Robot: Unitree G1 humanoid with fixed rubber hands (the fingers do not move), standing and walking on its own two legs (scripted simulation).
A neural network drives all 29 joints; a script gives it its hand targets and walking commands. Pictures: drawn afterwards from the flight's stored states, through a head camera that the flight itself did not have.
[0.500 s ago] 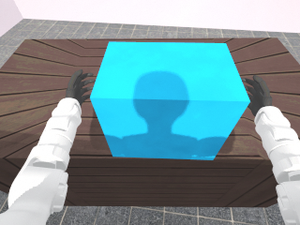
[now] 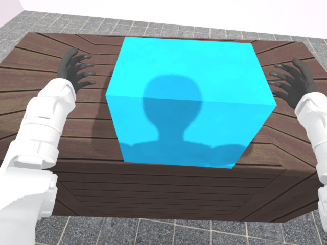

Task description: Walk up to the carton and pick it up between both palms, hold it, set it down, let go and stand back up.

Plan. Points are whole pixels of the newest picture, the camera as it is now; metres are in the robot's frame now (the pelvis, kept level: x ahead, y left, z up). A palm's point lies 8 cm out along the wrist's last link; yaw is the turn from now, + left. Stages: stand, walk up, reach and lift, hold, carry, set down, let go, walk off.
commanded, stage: set down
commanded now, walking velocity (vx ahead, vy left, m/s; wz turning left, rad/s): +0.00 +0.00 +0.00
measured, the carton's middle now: (182, 107) +0.46 -0.02 +0.07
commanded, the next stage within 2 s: none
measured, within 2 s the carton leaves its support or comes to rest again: neither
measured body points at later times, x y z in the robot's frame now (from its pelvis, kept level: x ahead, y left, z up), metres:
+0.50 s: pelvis +0.02 +0.01 +0.02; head +0.03 +0.04 +0.47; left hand +0.43 +0.26 +0.19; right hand +0.41 -0.27 +0.19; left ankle +0.07 +0.12 -0.73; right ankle +0.03 -0.11 -0.73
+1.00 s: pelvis +0.04 +0.00 +0.02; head +0.04 +0.00 +0.47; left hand +0.31 +0.25 +0.09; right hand +0.28 -0.26 +0.07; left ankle +0.07 +0.12 -0.73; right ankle +0.03 -0.11 -0.73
